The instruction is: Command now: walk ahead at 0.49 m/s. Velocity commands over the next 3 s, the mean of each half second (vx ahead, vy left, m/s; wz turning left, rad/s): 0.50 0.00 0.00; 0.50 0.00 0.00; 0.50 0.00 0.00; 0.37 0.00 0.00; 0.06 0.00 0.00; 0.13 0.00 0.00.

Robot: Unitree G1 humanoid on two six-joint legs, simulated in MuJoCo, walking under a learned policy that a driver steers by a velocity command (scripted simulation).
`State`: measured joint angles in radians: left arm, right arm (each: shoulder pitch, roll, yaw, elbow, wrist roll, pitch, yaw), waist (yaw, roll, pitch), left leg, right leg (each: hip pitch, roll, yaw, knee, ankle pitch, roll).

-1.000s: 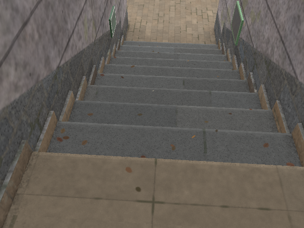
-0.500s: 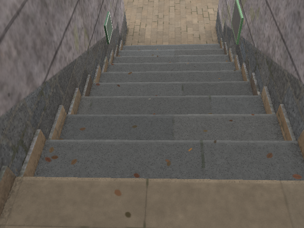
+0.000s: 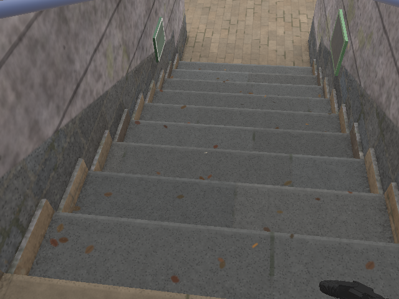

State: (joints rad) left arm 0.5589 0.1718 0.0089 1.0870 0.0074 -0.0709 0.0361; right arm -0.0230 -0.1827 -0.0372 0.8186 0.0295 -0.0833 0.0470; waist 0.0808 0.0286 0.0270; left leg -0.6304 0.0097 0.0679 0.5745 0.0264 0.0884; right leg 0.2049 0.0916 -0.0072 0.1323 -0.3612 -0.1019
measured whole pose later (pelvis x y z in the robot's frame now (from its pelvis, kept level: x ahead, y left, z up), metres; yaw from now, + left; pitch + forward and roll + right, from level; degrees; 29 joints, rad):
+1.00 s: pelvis +0.47 +0.00 -0.04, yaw +1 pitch +1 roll -3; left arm 0.52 0.21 0.05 1.01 -0.03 -0.08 0.05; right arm 0.08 -0.25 -0.07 0.86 0.01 -0.05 0.06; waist 0.10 0.05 -0.02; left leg -0.61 0.09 -0.08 0.57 0.37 0.06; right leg -0.13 -0.03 -0.03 0.74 -0.63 0.04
